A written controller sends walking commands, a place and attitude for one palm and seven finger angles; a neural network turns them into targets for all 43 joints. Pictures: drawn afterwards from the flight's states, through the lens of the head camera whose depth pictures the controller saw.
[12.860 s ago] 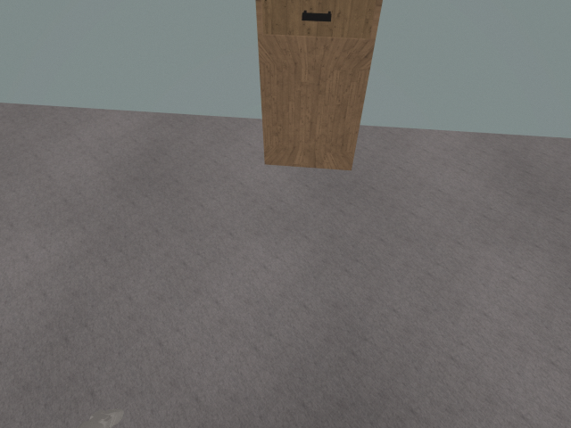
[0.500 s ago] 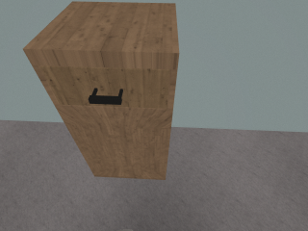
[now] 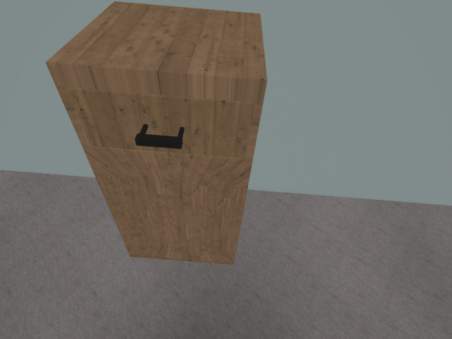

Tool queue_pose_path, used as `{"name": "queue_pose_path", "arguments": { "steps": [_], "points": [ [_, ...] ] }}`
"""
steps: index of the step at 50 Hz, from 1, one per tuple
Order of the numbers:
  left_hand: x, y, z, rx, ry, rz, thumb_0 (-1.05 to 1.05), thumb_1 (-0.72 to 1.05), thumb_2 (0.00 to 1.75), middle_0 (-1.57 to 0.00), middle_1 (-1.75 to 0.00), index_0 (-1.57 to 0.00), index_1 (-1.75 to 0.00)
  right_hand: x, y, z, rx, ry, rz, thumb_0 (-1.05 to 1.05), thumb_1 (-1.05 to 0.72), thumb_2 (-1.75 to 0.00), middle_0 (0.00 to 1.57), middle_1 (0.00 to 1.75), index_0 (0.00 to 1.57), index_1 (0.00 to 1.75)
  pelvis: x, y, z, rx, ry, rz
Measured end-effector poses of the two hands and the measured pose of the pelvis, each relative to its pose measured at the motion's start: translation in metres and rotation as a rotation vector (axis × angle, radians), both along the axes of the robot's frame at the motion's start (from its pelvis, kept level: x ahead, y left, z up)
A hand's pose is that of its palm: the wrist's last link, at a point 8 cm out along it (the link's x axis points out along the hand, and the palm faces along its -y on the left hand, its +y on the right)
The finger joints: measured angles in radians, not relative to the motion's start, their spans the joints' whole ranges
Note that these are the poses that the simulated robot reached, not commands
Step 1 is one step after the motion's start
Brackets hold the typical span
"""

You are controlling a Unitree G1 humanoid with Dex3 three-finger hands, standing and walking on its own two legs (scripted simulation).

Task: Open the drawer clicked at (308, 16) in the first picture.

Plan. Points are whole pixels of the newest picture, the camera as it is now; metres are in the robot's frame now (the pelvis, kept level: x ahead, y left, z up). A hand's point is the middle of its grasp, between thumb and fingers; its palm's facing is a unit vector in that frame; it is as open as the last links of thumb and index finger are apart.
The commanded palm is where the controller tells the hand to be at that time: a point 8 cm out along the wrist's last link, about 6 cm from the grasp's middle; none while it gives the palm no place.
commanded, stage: come to a stop and stand still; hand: left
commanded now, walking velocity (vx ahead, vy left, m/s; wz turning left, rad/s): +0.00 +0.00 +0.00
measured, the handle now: (161, 135) +0.57 +0.19 +0.03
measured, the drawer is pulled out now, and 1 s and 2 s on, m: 0.00 0.00 0.00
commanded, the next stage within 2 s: look again from close up in 0.06 s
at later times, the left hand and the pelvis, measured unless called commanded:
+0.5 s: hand out of the picture -0.03 +0.18 -0.18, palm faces +0.05 -0.99 -0.13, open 7.4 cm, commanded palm none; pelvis +0.00 +0.02 +0.00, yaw +0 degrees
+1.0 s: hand out of the picture -0.04 +0.19 -0.18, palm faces +0.07 -0.99 -0.12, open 7.4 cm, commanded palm none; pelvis -0.02 +0.03 +0.01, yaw +0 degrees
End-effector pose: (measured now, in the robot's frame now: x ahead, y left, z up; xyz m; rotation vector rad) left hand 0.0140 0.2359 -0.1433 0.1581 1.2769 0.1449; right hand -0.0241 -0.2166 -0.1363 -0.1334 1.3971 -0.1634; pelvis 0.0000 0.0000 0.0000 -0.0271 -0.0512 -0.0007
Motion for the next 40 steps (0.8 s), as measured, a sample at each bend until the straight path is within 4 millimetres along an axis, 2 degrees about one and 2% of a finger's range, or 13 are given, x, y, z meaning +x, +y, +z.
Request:
{"name": "queue_pose_path", "arguments": {
  "steps": [4, 8, 17, 27, 40],
  "points": [
    [-0.024, -0.003, -0.002, -0.01, 0.057, 0.02, 0.01, 0.91, 0.9, -0.2, -0.3, -0.2, -0.3, 0.014, 0.005, -0.001, 0.012, -0.041, 0.007, 0.01, -0.9, -0.9, 0.2, 0.3, 0.2, 0.3, 0.0, 0.001, 0.001, 0.0, -0.003, 0.001],
    [-0.039, -0.008, -0.006, -0.03, 0.093, 0.035, 0.01, 0.91, 0.9, -0.2, -0.3, -0.2, -0.3, 0.023, 0.002, 0.001, -0.008, -0.061, 0.017, 0.01, -0.92, -0.9, 0.2, 0.3, 0.2, 0.3, 0.0, 0.004, 0.001, -0.002, -0.006, 0.0],
    [-0.05, -0.015, -0.011, -0.075, 0.116, 0.042, 0.01, 0.91, 0.9, -0.2, -0.3, -0.2, -0.3, 0.032, 0.002, 0.009, -0.043, -0.079, 0.029, 0.01, -0.91, -0.9, 0.2, 0.3, 0.2, 0.3, -0.001, 0.011, 0.002, -0.008, 0.003, -0.001],
    [-0.055, -0.008, -0.007, -0.069, 0.122, 0.05, 0.01, 0.91, 0.9, -0.2, -0.3, -0.2, -0.3, 0.03, 0.009, 0.01, -0.039, -0.065, 0.031, 0.01, -0.92, -0.9, 0.2, 0.3, 0.2, 0.3, -0.002, 0.018, 0.006, -0.006, 0.009, 0.003],
    [-0.075, -0.001, -0.005, -0.058, 0.158, 0.062, 0.01, 0.91, 0.9, -0.2, -0.3, -0.2, -0.3, 0.015, 0.017, 0.005, -0.02, -0.041, 0.016, 0.01, -0.91, -0.9, 0.2, 0.3, 0.2, 0.3, -0.011, 0.021, 0.005, -0.006, 0.004, 0.004]
  ]
}}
